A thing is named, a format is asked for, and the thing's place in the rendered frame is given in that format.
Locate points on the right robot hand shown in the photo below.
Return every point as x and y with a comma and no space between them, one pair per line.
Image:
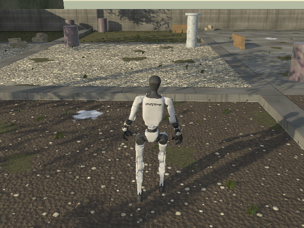
177,137

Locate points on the robot left upper arm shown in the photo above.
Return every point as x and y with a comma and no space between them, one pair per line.
135,106

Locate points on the humanoid robot head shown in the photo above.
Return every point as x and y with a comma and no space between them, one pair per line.
154,83

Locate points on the right robot forearm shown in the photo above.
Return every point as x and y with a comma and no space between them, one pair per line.
176,127

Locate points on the robot right upper arm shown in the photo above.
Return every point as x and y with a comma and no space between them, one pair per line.
171,111

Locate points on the robot left foot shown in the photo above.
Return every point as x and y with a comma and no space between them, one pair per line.
139,197

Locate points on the left robot forearm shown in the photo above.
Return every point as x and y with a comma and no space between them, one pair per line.
127,123

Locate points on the left robot hand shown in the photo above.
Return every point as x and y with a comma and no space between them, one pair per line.
126,134

